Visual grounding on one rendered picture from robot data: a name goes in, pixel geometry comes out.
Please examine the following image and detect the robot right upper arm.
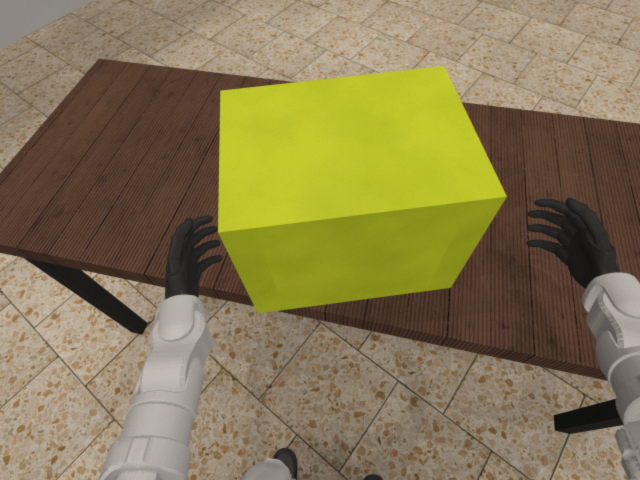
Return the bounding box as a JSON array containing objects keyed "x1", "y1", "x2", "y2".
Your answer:
[{"x1": 615, "y1": 420, "x2": 640, "y2": 480}]

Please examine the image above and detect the right robot hand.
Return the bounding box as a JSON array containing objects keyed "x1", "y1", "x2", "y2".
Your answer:
[{"x1": 526, "y1": 198, "x2": 620, "y2": 289}]

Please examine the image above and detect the robot left foot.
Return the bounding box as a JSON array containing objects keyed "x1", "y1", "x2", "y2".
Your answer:
[{"x1": 273, "y1": 448, "x2": 297, "y2": 480}]

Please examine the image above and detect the table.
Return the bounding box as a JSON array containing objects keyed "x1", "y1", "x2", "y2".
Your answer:
[{"x1": 0, "y1": 59, "x2": 640, "y2": 434}]

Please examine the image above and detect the carton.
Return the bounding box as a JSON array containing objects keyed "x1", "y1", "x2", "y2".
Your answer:
[{"x1": 218, "y1": 66, "x2": 507, "y2": 313}]

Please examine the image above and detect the left robot shin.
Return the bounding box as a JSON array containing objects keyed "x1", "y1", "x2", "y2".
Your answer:
[{"x1": 263, "y1": 459, "x2": 290, "y2": 474}]

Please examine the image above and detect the robot right forearm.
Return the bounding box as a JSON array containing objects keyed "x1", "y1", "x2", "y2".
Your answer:
[{"x1": 581, "y1": 272, "x2": 640, "y2": 425}]

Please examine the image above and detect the robot left forearm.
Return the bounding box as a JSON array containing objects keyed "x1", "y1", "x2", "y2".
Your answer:
[{"x1": 98, "y1": 295, "x2": 213, "y2": 480}]

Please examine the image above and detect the left robot hand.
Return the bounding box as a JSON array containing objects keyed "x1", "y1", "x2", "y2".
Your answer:
[{"x1": 165, "y1": 216, "x2": 223, "y2": 299}]

